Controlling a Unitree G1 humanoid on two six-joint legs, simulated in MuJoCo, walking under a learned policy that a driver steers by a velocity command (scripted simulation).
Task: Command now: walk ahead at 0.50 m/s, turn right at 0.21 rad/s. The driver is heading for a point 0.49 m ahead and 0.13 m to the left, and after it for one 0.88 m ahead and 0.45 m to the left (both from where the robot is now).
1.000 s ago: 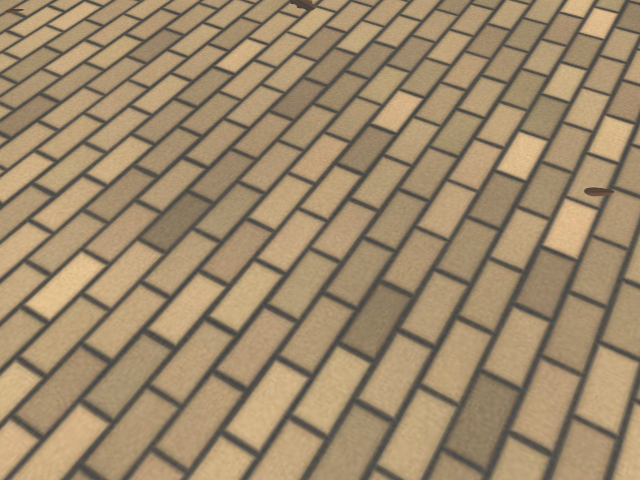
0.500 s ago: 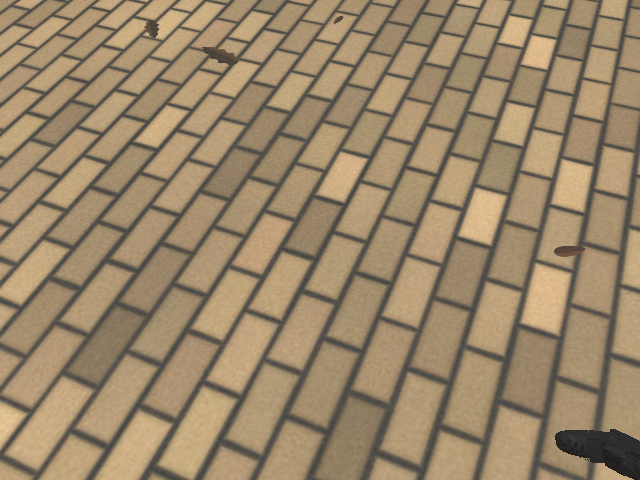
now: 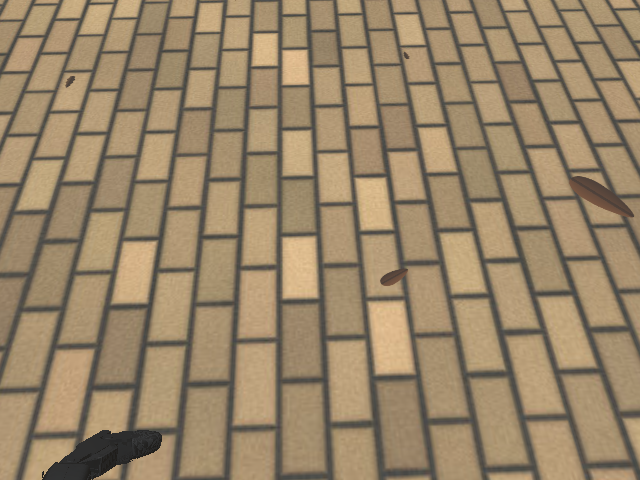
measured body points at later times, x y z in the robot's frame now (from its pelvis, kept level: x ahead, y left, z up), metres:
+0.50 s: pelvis +0.27 +0.00 +0.00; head +0.30 +0.01 +0.45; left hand +0.27 +0.29 -0.12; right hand +0.48 -0.21 -0.11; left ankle +0.43 +0.15 -0.70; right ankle +0.15 -0.12 -0.73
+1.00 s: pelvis +0.47 +0.06 +0.01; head +0.50 +0.09 +0.45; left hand +0.51 +0.38 -0.09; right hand +0.71 -0.15 -0.09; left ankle +0.43 +0.14 -0.73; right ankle +0.62 -0.04 -0.70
